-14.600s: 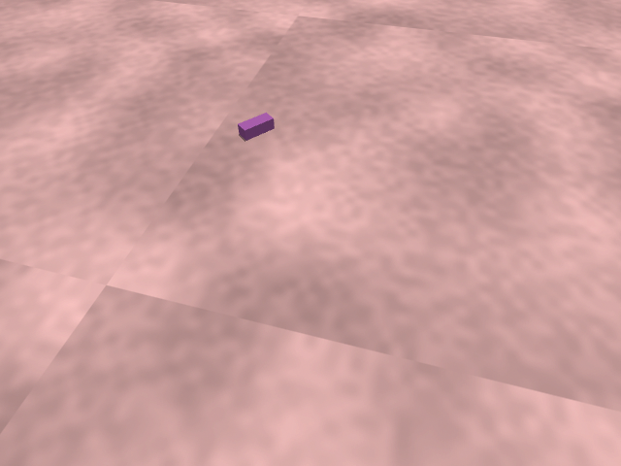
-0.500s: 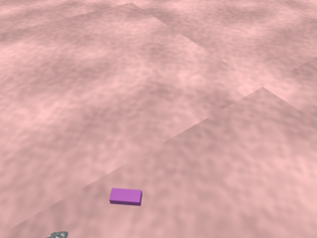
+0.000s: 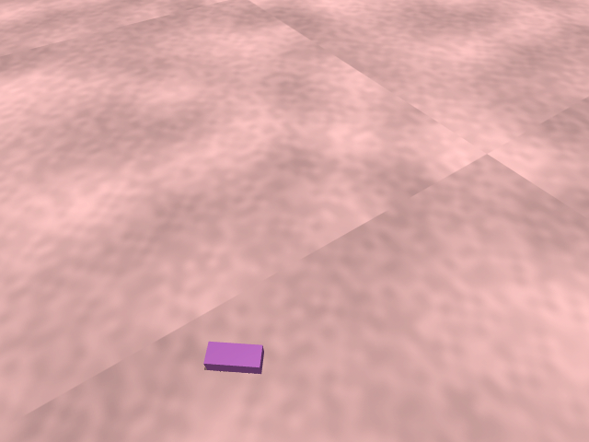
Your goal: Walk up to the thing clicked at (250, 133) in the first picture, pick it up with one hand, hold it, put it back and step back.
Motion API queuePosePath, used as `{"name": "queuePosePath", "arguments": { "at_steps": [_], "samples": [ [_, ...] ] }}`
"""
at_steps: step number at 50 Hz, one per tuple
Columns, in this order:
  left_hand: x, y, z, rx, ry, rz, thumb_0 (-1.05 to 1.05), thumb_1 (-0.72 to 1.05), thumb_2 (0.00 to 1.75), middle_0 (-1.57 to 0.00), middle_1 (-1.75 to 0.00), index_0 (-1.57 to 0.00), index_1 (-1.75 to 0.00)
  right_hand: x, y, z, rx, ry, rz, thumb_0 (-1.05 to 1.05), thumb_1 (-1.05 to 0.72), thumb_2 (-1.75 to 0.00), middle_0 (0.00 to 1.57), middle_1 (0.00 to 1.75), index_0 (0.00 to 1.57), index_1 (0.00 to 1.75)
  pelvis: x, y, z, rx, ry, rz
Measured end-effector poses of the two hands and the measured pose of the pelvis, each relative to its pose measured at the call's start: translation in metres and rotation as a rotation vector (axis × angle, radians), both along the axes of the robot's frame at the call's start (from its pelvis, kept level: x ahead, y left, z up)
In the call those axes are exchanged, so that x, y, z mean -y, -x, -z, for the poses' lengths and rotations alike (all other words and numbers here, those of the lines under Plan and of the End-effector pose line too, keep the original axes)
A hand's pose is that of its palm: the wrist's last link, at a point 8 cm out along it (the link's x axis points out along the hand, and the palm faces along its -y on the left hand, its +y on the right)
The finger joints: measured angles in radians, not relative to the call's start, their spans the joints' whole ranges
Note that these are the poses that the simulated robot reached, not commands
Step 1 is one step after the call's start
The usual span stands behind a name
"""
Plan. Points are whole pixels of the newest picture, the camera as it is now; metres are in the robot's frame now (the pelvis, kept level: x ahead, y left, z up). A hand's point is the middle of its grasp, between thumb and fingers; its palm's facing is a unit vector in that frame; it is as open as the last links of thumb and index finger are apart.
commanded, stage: stand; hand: left
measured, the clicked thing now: (234, 357) +0.48 +0.24 -0.75
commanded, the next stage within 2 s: walk up in 0.52 s
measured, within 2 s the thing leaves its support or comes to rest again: neither
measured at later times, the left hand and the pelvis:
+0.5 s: hand out of the picture +0.08 +0.25 -0.16, palm faces -0.02 -0.94 -0.34, open 7.4 cm; pelvis +0.01 +0.00 +0.00, yaw +0 degrees
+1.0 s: hand out of the picture +0.06 +0.30 -0.18, palm faces -0.05 -0.93 -0.36, open 7.3 cm; pelvis -0.08 +0.04 -0.02, yaw -1 degrees
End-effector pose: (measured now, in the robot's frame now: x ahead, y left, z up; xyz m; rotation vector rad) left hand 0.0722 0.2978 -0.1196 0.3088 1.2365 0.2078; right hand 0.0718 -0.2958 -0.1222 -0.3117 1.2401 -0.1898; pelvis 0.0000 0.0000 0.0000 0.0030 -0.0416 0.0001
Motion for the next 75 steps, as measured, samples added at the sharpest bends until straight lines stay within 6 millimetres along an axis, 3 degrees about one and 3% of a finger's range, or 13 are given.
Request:
{"name": "queuePosePath", "arguments": {
  "at_steps": [13,26,33,38,44,48,54,62,67,75],
  "samples": [
    [0.001,0.009,0.0,-0.021,-0.008,-0.007,0.01,0.91,0.9,-0.2,-0.3,-0.21,-0.3,0.002,0.004,0.003,-0.019,-0.006,-0.003,0.01,-0.9,-0.9,0.21,0.3,0.2,0.3,0.003,-0.003,0.0,-0.007,-0.001,-0.004],
    [0.005,-0.004,0.0,-0.005,0.0,0.003,0.01,0.91,0.9,-0.2,-0.3,-0.21,-0.3,0.005,-0.006,0.001,-0.006,0.004,-0.006,0.01,-0.9,-0.9,0.21,0.3,0.2,0.3,0.004,-0.009,0.0,-0.009,0.001,-0.002],
    [-0.007,-0.009,0.004,0.032,-0.023,-0.014,0.01,0.9,0.9,-0.21,-0.3,-0.21,-0.3,0.012,-0.008,0.004,0.002,0.035,0.0,0.01,-0.9,-0.9,0.21,0.3,0.2,0.3,0.0,0.014,0.009,-0.011,0.007,-0.005],
    [-0.026,-0.01,0.012,0.059,-0.041,0.03,0.01,0.9,0.9,-0.21,-0.3,-0.21,-0.3,0.007,0.01,0.002,0.001,0.076,0.001,0.01,-0.91,-0.9,0.21,0.3,0.2,0.3,-0.016,0.034,0.017,-0.017,-0.006,-0.005],
    [-0.05,-0.013,0.03,0.11,-0.038,0.05,0.01,0.91,0.9,-0.21,-0.3,-0.21,-0.3,-0.01,0.059,0.005,-0.05,0.123,0.001,0.01,-0.91,-0.9,0.21,0.3,0.2,0.3,-0.038,0.059,0.03,-0.008,-0.003,-0.004],
    [-0.049,0.005,0.028,0.083,-0.025,0.058,0.01,0.91,0.9,-0.2,-0.3,-0.21,-0.3,-0.023,0.089,-0.003,-0.075,0.114,0.027,0.01,-0.9,-0.9,0.21,0.3,0.2,0.3,-0.041,0.072,0.021,-0.01,0.015,0.01],
    [-0.047,0.047,0.026,0.018,-0.019,0.086,0.01,0.91,0.9,-0.2,-0.3,-0.21,-0.3,-0.028,0.109,-0.004,-0.014,0.105,0.053,0.01,-0.9,-0.9,0.21,0.3,0.2,0.3,-0.042,0.096,0.018,-0.01,0.024,0.046],
    [-0.033,0.1,0.022,0.019,-0.06,0.1,0.01,0.91,0.9,-0.2,-0.3,-0.21,-0.3,-0.004,0.13,0.015,0.074,0.072,0.041,0.01,-0.9,-0.9,0.21,0.3,0.2,0.3,-0.023,0.141,0.032,0.001,0.017,0.087],
    [-0.021,0.138,0.006,0.034,-0.061,0.084,0.01,0.91,0.9,-0.21,-0.3,-0.21,-0.3,0.006,0.148,0.013,0.092,0.06,0.052,0.01,-0.9,-0.9,0.21,0.3,0.2,0.3,-0.015,0.166,0.025,0.003,-0.011,0.077],
    [-0.023,0.165,-0.002,0.137,-0.074,0.07,0.01,0.9,0.9,-0.21,-0.3,-0.21,-0.3,0.004,0.195,0.01,0.047,0.086,-0.023,0.01,-0.9,-0.9,0.21,0.3,0.2,0.3,-0.017,0.212,0.024,-0.018,-0.012,0.013]
  ]
}}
